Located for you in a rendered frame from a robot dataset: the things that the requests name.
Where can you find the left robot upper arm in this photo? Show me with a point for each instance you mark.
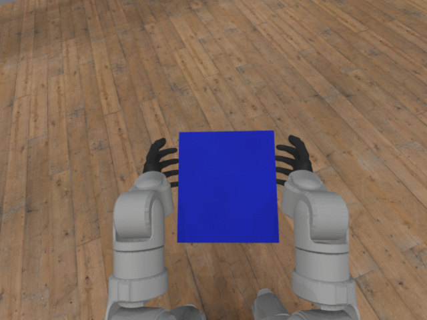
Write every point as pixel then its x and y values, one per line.
pixel 143 313

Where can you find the robot left thigh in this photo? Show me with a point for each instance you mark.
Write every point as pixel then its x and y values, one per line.
pixel 188 313

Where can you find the carton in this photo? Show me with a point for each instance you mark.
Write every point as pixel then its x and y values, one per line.
pixel 227 189

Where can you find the robot right thigh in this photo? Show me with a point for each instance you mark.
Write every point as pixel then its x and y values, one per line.
pixel 269 307

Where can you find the left robot forearm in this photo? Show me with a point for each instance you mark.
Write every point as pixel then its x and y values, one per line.
pixel 139 272

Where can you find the robot left hand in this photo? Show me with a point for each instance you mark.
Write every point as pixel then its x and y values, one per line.
pixel 153 157

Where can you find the right robot forearm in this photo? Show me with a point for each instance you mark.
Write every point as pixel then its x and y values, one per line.
pixel 321 236

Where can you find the robot right hand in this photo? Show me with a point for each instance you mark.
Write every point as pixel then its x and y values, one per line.
pixel 300 153

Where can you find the robot thigh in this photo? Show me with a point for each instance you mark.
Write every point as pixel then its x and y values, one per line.
pixel 188 313
pixel 269 307

